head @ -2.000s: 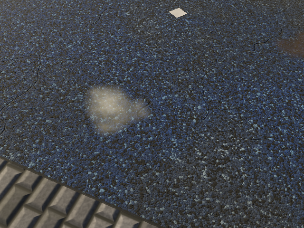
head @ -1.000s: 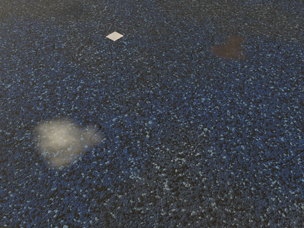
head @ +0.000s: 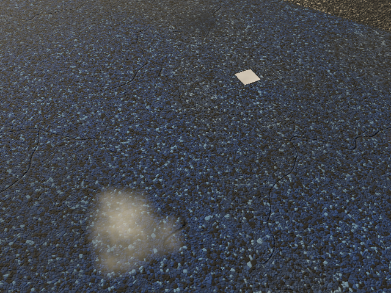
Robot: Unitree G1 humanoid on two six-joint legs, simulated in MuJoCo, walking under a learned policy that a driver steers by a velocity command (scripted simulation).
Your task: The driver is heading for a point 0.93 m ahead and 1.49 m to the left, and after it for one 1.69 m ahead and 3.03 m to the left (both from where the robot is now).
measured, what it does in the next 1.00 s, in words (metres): walks ahead, turning left: left foot, then right foot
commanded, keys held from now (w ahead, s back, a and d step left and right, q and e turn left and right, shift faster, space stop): w+q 1.00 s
